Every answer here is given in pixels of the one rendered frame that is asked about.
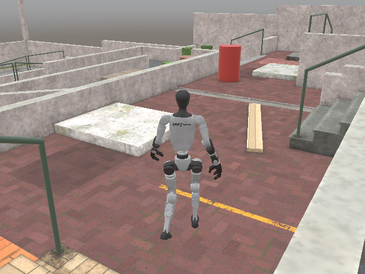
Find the left robot upper arm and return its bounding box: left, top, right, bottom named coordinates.
left=155, top=115, right=171, bottom=145

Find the right robot upper arm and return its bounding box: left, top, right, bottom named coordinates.
left=194, top=115, right=211, bottom=147

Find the robot right hand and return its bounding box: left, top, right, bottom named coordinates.
left=209, top=164, right=222, bottom=180

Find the robot right thigh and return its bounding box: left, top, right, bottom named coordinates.
left=190, top=158, right=202, bottom=193

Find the robot left forearm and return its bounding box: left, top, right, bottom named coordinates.
left=151, top=136, right=160, bottom=154

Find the humanoid robot head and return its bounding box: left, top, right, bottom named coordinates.
left=173, top=90, right=192, bottom=118

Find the robot left hand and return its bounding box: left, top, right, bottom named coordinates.
left=150, top=151, right=163, bottom=161

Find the robot right forearm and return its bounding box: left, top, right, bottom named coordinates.
left=206, top=138, right=220, bottom=166

